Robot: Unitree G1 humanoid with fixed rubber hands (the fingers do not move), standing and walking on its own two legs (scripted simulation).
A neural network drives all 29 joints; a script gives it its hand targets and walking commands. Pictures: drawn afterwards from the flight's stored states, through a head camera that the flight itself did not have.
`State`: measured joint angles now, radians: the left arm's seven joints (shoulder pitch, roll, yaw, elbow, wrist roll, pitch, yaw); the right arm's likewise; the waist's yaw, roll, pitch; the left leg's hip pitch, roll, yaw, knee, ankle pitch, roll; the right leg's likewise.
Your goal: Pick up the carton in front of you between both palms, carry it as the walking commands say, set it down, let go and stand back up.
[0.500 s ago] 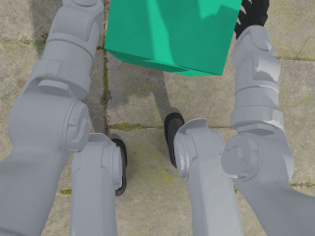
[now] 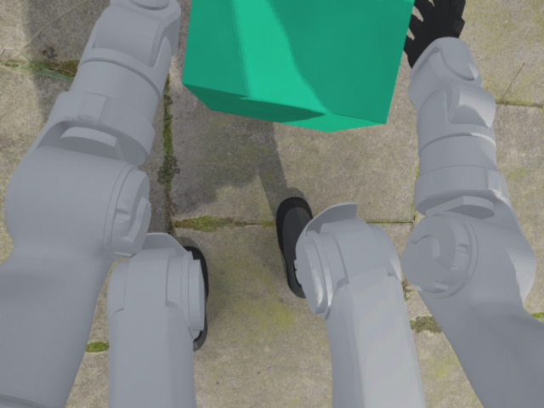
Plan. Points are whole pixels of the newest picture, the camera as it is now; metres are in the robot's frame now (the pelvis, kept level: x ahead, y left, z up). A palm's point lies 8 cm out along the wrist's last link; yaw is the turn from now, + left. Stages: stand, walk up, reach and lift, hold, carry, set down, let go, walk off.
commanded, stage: set down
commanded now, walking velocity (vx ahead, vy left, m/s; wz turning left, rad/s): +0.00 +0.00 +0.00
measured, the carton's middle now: (290, 38) +0.53 -0.11 -0.24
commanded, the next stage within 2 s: let go in 2.00 s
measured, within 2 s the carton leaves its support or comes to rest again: rests again in 0.40 s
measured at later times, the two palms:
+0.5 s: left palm out of the picture +0.57 +0.03 -0.19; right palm (432, 49) +0.49 -0.27 -0.17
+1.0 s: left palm out of the picture +0.59 +0.09 -0.18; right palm (431, 64) +0.47 -0.28 -0.18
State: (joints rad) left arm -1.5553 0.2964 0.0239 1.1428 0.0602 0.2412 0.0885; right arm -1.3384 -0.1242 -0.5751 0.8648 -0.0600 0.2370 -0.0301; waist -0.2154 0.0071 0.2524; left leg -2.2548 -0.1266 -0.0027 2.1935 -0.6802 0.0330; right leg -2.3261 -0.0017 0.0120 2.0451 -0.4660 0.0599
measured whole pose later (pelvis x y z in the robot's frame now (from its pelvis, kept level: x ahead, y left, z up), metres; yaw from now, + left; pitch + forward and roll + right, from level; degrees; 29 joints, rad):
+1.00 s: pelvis -0.01 -0.01 +0.00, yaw -1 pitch +38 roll -5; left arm -1.66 0.52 -0.21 1.18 -0.17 0.15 0.01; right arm -1.39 -0.24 -0.47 1.11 0.11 0.04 -0.10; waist -0.18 -0.01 0.40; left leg -2.21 -0.13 -0.05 2.23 -0.68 -0.01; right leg -2.28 -0.01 -0.04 2.06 -0.45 0.02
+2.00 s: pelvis +0.02 -0.01 +0.22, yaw +0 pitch +47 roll -1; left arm -1.38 0.43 0.09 1.05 0.04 0.28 -0.07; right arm -1.02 -0.11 -0.43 0.63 0.05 0.25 -0.11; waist -0.21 0.05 -0.04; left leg -1.70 -0.08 -0.04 1.35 -0.47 0.01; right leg -1.77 0.02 0.02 1.24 -0.29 0.02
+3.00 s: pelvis +0.13 -0.02 +0.39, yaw -1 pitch +4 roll -1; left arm 0.12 0.18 0.07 0.50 0.04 0.03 -0.01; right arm 0.22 -0.21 -0.02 0.41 0.04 0.05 0.07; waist -0.04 0.00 0.05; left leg -0.22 -0.02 -0.06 0.49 -0.34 0.01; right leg -0.32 0.04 0.04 0.46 -0.21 0.00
